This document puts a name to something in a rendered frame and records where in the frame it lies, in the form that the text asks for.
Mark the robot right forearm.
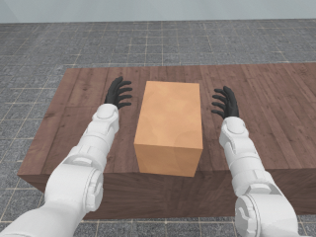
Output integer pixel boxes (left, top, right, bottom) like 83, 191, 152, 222
219, 117, 298, 231

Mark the pedestal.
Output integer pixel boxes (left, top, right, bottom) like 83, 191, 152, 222
17, 62, 316, 220

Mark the right robot hand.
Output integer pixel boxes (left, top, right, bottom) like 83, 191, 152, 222
211, 86, 240, 119

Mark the left robot upper arm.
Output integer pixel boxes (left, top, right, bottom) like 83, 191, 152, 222
0, 164, 104, 237

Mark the left robot hand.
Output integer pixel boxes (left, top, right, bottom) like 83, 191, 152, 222
104, 76, 132, 110

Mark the right robot upper arm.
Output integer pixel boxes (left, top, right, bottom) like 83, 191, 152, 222
235, 194, 312, 237

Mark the carton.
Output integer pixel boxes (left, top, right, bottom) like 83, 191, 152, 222
133, 81, 203, 177

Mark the robot left forearm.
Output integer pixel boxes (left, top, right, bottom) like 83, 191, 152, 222
44, 104, 119, 201

